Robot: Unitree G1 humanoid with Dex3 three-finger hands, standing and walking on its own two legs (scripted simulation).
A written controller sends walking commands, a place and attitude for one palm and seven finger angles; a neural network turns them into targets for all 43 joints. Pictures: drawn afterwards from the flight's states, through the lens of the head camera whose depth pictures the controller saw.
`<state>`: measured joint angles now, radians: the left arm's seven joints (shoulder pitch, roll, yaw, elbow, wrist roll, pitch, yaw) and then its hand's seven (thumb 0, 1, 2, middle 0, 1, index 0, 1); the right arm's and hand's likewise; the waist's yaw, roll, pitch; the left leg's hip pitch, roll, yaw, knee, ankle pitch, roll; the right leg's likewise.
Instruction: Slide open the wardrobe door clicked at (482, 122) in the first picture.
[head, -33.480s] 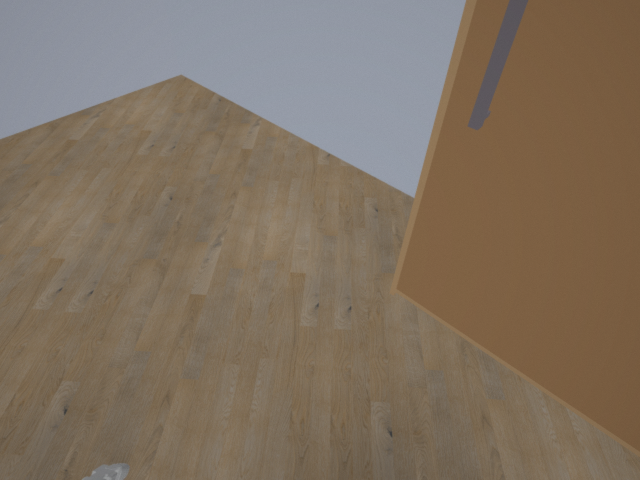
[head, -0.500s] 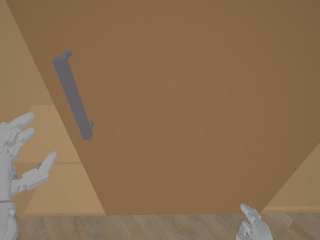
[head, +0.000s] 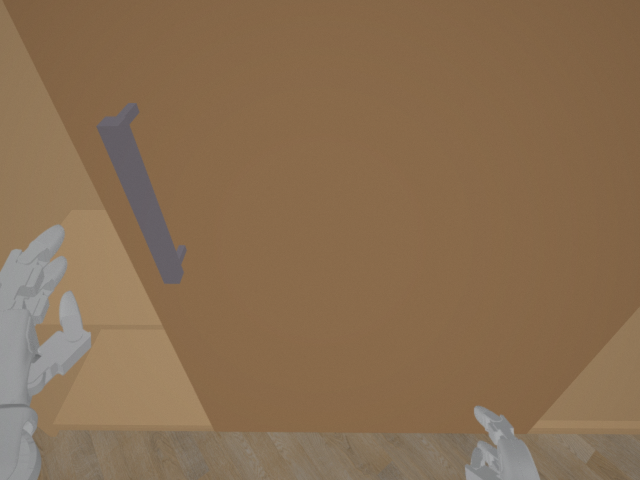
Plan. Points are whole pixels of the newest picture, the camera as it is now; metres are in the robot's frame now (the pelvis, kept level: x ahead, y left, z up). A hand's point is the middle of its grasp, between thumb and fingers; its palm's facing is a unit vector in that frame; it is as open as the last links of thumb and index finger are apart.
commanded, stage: step back with the hand held close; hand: left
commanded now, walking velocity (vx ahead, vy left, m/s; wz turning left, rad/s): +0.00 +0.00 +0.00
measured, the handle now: (154, 202) +0.40 +0.29 +0.16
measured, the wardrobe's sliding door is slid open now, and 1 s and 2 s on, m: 0.50 0.50 0.50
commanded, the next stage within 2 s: stop stepping back and stand still in 0.96 s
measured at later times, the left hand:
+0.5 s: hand (38, 374) +0.15 +0.29 +0.15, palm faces +0.35 -0.80 -0.48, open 7.4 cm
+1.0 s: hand out of the picture +0.01 +0.35 +0.16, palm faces +0.53 -0.77 -0.35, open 7.5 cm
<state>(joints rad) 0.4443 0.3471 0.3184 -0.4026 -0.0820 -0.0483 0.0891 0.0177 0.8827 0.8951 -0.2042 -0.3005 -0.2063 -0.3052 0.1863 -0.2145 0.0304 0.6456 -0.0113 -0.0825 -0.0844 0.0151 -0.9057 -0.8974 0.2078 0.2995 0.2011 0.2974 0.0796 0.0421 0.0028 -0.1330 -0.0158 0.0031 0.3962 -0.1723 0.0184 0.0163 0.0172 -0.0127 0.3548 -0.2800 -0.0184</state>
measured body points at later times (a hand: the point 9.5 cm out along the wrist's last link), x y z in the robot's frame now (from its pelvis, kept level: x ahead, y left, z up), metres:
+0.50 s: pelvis -0.05 +0.02 +0.00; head -0.04 +0.03 +0.45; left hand +0.12 +0.33 +0.18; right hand +0.14 -0.22 -0.07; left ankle +0.03 +0.11 -0.74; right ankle -0.05 -0.11 -0.74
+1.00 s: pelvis -0.16 +0.06 -0.02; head -0.18 +0.10 +0.42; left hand -0.02 +0.38 +0.18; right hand +0.04 -0.16 -0.08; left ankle +0.03 +0.11 -0.74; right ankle -0.12 -0.09 -0.74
